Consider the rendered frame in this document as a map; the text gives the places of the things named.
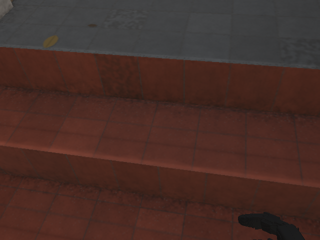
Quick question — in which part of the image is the right robot hand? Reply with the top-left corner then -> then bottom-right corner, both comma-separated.
238,212 -> 305,240

